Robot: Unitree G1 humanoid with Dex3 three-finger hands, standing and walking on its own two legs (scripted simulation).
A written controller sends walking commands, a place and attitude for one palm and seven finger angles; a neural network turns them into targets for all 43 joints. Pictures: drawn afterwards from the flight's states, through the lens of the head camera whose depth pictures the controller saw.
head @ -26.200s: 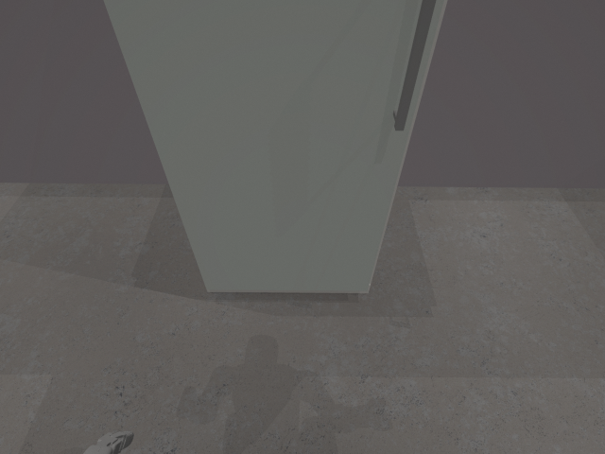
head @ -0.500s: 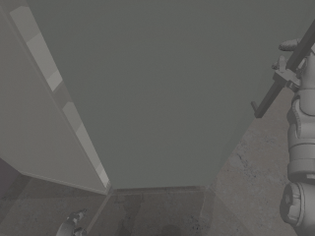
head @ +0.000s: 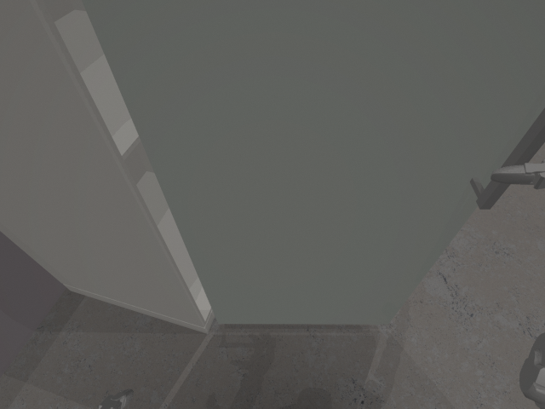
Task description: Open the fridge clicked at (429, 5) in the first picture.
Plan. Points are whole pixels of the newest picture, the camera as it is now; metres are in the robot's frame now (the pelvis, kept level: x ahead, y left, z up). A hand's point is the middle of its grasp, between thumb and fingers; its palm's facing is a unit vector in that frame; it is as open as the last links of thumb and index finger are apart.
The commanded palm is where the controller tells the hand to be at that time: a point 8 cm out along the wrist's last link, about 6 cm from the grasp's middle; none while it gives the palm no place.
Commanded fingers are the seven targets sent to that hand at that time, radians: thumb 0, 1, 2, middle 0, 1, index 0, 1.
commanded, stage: loosen the grip on the handle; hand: right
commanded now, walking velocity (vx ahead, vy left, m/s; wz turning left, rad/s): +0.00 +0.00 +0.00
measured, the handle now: out of the picture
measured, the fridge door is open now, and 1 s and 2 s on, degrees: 74 74 74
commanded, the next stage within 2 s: slip the hand off the handle in 0.06 s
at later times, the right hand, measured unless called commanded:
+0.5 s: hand out of the picture +0.43 -0.34 +0.21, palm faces +0.40 +0.89 -0.19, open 14.7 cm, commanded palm +0.38 -0.38 +0.23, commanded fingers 0.00 0.55 -0.20 0.25 1.15 0.25 1.15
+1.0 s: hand out of the picture +0.40 -0.37 +0.21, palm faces +0.40 +0.89 -0.21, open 14.7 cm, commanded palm +0.34 -0.41 +0.23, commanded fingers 0.00 0.55 -0.20 0.25 1.15 0.25 1.15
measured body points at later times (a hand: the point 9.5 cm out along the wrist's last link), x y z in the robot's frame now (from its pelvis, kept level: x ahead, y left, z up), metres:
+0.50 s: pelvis +0.06 +0.00 +0.00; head +0.09 +0.00 +0.45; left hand +0.21 +0.25 -0.10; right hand +0.40 -0.39 +0.23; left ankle +0.01 +0.10 -0.73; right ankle +0.05 -0.11 -0.73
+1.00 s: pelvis +0.03 +0.00 +0.00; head +0.06 +0.00 +0.45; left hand +0.11 +0.28 -0.12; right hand +0.37 -0.42 +0.23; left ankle +0.01 +0.10 -0.73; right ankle +0.05 -0.11 -0.73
